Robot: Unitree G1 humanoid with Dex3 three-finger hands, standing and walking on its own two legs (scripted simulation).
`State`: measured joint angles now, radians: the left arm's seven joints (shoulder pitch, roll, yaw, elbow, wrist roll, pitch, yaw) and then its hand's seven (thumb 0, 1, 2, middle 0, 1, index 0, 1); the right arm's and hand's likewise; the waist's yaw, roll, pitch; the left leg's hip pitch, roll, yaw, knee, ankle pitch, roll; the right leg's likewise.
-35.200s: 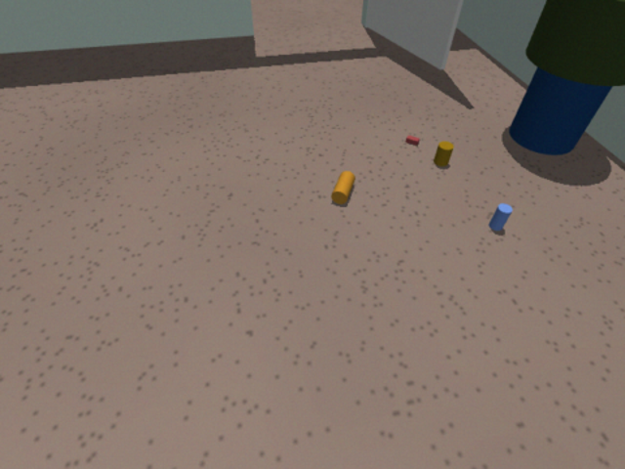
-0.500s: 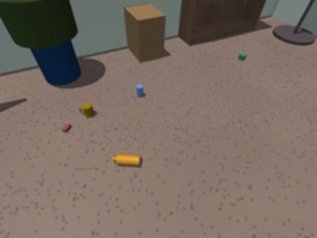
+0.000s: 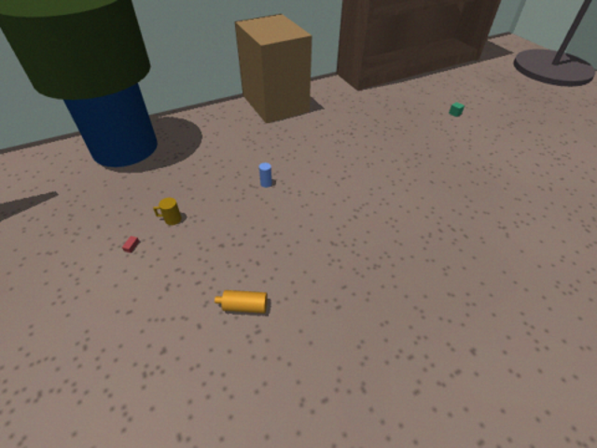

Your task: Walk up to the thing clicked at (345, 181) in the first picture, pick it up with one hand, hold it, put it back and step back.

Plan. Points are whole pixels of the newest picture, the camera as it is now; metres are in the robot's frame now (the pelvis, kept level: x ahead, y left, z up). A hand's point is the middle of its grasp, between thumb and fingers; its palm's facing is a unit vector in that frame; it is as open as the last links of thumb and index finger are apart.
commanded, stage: stand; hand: left
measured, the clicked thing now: (240, 301) +0.77 +0.24 -0.74
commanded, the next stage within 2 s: walk up in 0.34 s
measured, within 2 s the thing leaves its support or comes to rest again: neither
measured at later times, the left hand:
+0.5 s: hand out of the picture +0.07 +0.27 -0.15, palm faces +0.02 -0.94 -0.35, open 7.4 cm
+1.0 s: hand (138, 374) +0.28 +0.29 -0.15, palm faces -0.12 -0.92 -0.38, open 7.4 cm
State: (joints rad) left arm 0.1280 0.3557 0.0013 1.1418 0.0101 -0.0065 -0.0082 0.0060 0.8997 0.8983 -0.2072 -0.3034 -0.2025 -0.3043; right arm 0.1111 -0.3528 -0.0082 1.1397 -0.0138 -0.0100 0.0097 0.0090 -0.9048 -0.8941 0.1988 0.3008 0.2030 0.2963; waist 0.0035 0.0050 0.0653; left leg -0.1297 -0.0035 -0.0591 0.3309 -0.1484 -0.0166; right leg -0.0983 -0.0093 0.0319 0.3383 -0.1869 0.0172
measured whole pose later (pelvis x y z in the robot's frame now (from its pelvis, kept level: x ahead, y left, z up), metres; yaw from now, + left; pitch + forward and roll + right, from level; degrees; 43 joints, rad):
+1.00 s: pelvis +0.18 +0.01 -0.02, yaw -3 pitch -4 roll +1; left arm 0.25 0.42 0.06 0.90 0.02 -0.03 -0.08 0.01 0.90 0.90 -0.21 -0.30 -0.20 -0.30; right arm 0.38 -0.40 -0.07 0.87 -0.02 -0.06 0.04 0.01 -0.90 -0.89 0.20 0.30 0.21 0.30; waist -0.03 0.00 0.09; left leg -0.03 0.04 0.08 0.53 -0.43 -0.01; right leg -0.36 -0.04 -0.02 0.56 -0.17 -0.03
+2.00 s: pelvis +0.28 +0.00 +0.00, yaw -3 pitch -3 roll +0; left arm 0.07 0.35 0.00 1.10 0.00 0.00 -0.01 0.01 0.90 0.90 -0.21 -0.30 -0.20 -0.30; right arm 0.06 -0.35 0.01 1.13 0.00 -0.02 0.01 0.01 -0.90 -0.89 0.20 0.30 0.20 0.30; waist 0.01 0.01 0.08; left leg -0.19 0.05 0.03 0.38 -0.13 -0.03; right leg -0.09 -0.01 0.00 0.39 -0.24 0.02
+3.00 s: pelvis +0.36 +0.00 -0.01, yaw -2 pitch -3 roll -1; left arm 0.29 0.38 0.04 1.00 0.01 -0.01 0.00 0.01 0.90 0.90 -0.21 -0.30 -0.20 -0.30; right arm 0.20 -0.40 -0.06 1.02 -0.02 0.00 0.02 0.01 -0.91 -0.89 0.20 0.30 0.20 0.30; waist 0.02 0.02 0.12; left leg -0.35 0.03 -0.01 0.58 -0.19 0.01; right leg -0.04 -0.01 -0.04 0.47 -0.38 0.00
